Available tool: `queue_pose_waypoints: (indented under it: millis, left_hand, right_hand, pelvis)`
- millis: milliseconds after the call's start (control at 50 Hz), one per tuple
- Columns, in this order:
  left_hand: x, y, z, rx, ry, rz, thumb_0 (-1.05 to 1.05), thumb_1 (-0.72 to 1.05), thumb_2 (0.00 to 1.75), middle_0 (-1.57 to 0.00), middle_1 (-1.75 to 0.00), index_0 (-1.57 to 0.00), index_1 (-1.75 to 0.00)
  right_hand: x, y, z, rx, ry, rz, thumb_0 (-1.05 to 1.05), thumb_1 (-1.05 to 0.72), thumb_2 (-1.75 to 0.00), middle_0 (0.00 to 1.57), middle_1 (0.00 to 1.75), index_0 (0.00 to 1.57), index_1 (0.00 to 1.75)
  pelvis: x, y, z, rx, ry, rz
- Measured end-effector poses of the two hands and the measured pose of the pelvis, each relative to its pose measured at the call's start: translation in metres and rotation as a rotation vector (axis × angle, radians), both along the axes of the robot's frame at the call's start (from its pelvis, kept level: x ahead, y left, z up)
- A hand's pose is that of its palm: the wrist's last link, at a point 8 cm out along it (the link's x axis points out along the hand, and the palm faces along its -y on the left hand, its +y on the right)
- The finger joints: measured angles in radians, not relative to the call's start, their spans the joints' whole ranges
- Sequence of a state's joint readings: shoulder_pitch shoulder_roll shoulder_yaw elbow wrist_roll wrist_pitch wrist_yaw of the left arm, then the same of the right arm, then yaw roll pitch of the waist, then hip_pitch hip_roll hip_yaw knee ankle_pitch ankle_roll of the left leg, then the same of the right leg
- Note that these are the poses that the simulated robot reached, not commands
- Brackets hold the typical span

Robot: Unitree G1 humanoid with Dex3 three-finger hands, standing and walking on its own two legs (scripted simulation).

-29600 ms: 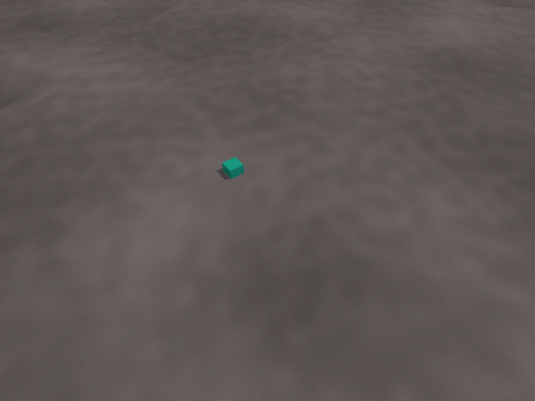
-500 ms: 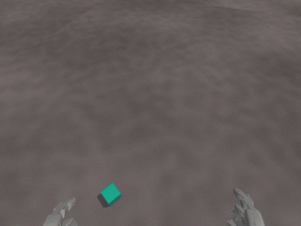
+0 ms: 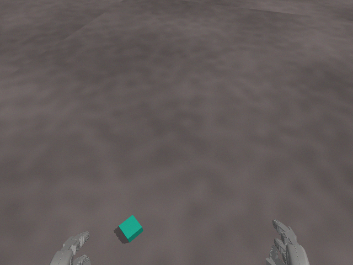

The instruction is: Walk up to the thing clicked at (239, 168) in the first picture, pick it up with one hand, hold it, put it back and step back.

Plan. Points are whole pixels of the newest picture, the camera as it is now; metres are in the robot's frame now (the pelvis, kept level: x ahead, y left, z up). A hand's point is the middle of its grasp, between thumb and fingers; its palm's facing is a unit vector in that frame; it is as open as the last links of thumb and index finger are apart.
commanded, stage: home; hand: left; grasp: from above
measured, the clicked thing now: (131, 228) +0.47 +0.22 -0.69
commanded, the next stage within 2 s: stand in 0.04 s
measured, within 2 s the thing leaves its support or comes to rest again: neither
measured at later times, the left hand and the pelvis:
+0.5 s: hand out of the picture +0.09 +0.23 -0.10, palm faces +0.02 -0.95 -0.32, open 7.4 cm; pelvis +0.00 +0.00 +0.04, yaw +0 degrees
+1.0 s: hand out of the picture +0.04 +0.25 -0.09, palm faces +0.02 -0.94 -0.34, open 7.4 cm; pelvis -0.01 +0.01 +0.07, yaw -1 degrees
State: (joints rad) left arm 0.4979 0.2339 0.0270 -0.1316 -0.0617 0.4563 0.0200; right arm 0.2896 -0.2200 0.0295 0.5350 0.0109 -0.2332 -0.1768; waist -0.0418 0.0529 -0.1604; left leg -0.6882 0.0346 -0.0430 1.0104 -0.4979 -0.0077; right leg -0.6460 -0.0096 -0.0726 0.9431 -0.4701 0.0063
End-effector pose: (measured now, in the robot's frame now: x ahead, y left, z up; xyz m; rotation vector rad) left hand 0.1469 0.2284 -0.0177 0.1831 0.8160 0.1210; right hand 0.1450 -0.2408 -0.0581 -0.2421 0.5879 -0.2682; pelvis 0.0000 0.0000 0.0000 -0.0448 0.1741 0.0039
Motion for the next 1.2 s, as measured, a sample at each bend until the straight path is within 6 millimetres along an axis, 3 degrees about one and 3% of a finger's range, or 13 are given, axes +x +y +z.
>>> queue_pose_waypoints:
  millis: [140, 260, 440, 560, 680, 880, 1200]
  left_hand:
    - [0.0, 0.0, 0.0, -0.001, 0.001, 0.0, 0.02, 0.9, 0.9, -0.2, -0.3, -0.2, -0.3]
    - [0.001, 0.02, -0.029, 0.106, 0.017, -0.035, 0.01, 0.9, 0.9, -0.2, -0.3, -0.2, -0.3]
    - [-0.05, 0.048, -0.05, 0.118, 0.241, 0.043, 0.01, 0.9, 0.9, -0.2, -0.3, -0.2, -0.3]
    - [-0.084, 0.051, -0.051, 0.104, 0.362, 0.08, 0.01, 0.9, 0.9, -0.2, -0.3, -0.2, -0.3]
    - [-0.104, 0.052, -0.05, 0.098, 0.43, 0.105, 0.01, 0.9, 0.9, -0.2, -0.3, -0.2, -0.3]
    - [-0.111, 0.057, -0.043, 0.109, 0.447, 0.111, 0.01, 0.9, 0.9, -0.2, -0.3, -0.2, -0.3]
    - [-0.112, 0.06, -0.038, 0.126, 0.459, 0.099, 0.01, 0.9, 0.9, -0.2, -0.3, -0.2, -0.3]
  right_hand:
    - [0.0, 0.0, -0.001, 0.001, 0.009, -0.001, 0.01, -0.9, -0.9, 0.2, 0.3, 0.2, 0.3]
    - [-0.013, -0.011, -0.021, -0.03, 0.321, 0.148, 0.01, -0.9, -0.9, 0.2, 0.3, 0.2, 0.3]
    - [-0.051, -0.033, -0.012, 0.001, 0.494, 0.048, 0.01, -0.9, -0.9, 0.2, 0.3, 0.2, 0.3]
    - [-0.071, -0.032, -0.01, 0.024, 0.574, 0.006, 0.01, -0.9, -0.9, 0.2, 0.3, 0.2, 0.3]
    - [-0.083, -0.027, -0.009, 0.048, 0.617, -0.013, 0.01, -0.9, -0.9, 0.2, 0.3, 0.2, 0.3]
    - [-0.094, -0.026, -0.008, 0.068, 0.634, -0.027, 0.01, -0.9, -0.9, 0.2, 0.3, 0.2, 0.3]
    - [-0.109, -0.042, -0.006, 0.058, 0.667, -0.045, 0.01, -0.9, -0.9, 0.2, 0.3, 0.2, 0.3]
  pelvis:
    - [0.001, 0.0, 0.0, 0.0, 0.005, 0.0]
    - [-0.007, -0.001, 0.015, 0.038, -0.105, -0.01]
    - [-0.002, 0.002, 0.038, 0.043, -0.168, -0.012]
    - [0.002, 0.005, 0.051, 0.041, -0.198, -0.01]
    - [0.001, 0.006, 0.059, 0.044, -0.226, -0.011]
    - [-0.006, 0.007, 0.065, 0.045, -0.247, -0.014]
    - [-0.011, 0.002, 0.067, 0.043, -0.237, -0.018]
